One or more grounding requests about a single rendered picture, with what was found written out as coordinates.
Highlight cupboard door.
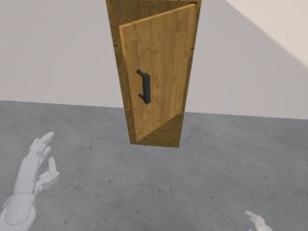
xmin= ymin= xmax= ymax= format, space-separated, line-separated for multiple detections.
xmin=118 ymin=4 xmax=196 ymax=141

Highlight robot left hand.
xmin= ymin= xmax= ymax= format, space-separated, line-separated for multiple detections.
xmin=11 ymin=132 xmax=60 ymax=196

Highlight robot right hand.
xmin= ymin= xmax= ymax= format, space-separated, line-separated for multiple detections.
xmin=244 ymin=211 xmax=272 ymax=231

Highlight handle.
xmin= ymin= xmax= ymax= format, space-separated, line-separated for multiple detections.
xmin=136 ymin=69 xmax=151 ymax=105

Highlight robot left forearm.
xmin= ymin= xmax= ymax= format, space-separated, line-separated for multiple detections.
xmin=0 ymin=193 xmax=37 ymax=231

